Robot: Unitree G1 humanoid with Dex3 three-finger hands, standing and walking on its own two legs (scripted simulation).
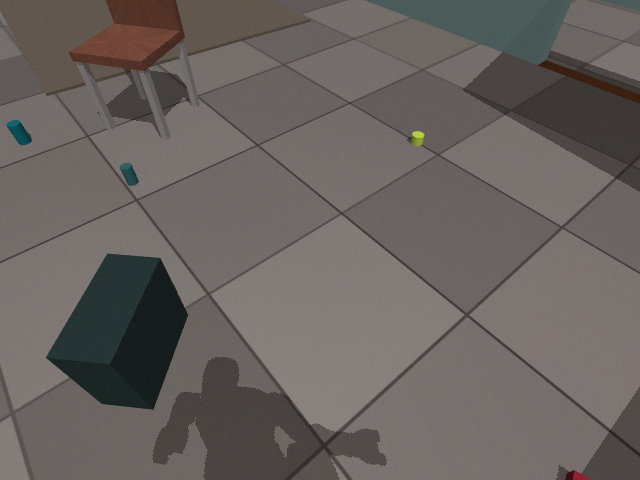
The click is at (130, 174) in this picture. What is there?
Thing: squat round
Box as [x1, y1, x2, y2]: [120, 163, 138, 185]
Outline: 122,164 120,168 127,183 129,185 137,183 138,180 131,165 129,163
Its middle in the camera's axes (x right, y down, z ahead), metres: -0.90 -0.32 +1.89
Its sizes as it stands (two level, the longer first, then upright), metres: 0.053 0.053 0.100
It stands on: the floor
